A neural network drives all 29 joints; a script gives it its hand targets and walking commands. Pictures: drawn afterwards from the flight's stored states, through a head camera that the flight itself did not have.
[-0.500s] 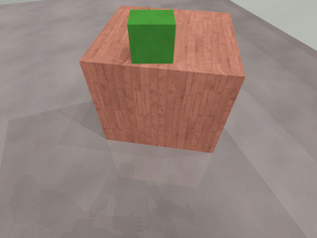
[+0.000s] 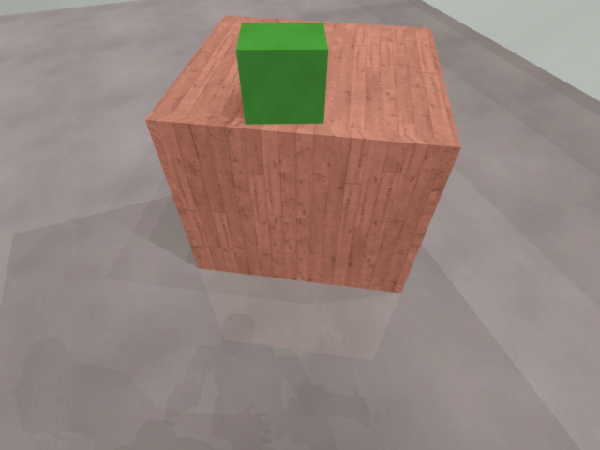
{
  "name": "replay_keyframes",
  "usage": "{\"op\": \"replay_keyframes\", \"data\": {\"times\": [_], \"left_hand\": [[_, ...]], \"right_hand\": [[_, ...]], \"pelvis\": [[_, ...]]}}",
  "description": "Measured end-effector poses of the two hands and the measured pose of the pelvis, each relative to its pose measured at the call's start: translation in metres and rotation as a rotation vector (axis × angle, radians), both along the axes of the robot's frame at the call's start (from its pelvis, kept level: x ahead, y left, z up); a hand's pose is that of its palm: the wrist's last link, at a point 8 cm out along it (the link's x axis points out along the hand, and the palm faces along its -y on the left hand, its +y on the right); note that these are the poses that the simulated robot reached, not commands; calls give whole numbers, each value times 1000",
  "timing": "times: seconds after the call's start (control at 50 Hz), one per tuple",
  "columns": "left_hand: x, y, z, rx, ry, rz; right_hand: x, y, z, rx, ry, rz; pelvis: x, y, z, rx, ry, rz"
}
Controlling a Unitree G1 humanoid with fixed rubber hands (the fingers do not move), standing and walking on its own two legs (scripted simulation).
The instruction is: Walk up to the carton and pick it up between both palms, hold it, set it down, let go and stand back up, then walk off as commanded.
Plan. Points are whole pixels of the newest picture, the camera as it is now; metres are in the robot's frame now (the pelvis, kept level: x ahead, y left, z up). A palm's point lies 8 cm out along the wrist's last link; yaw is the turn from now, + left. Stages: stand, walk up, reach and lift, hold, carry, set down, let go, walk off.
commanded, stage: walk up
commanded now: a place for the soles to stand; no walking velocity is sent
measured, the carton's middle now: (283, 74) +0.97 +0.10 +0.02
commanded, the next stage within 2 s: none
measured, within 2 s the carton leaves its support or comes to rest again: neither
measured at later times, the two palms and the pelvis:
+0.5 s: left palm (64, 422) +0.17 +0.36 -0.11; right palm (492, 378) +0.25 -0.27 -0.10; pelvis +0.11 +0.03 -0.03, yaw -1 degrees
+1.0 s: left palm (65, 310) +0.33 +0.42 -0.08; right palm (438, 294) +0.40 -0.22 -0.11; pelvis +0.28 +0.09 -0.04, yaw +2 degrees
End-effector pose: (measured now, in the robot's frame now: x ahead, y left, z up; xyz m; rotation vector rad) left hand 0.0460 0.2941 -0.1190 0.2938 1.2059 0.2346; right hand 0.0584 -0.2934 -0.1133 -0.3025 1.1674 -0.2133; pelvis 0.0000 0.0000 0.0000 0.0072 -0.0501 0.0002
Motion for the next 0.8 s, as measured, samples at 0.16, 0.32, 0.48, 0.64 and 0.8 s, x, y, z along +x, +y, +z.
{"op": "replay_keyframes", "data": {"times": [0.16,0.32,0.48,0.64,0.8], "left_hand": [[8,4,5,71,-37,-31],[14,40,14,134,2,-11],[106,68,6,137,-92,-66],[221,41,38,120,-297,-223],[238,59,47,214,-287,-187]], "right_hand": [[21,-20,-14,2,-9,-1],[124,-2,-2,-19,-127,139],[194,23,10,-45,-279,152],[196,-1,13,-58,-260,92],[242,-1,-2,-46,-207,97]], "pelvis": [[31,-11,-16,-31,9,-6],[68,8,-24,-47,-11,0],[110,30,-36,16,-44,-15],[153,22,-30,15,-43,-28],[203,34,-34,-41,-61,-4]]}}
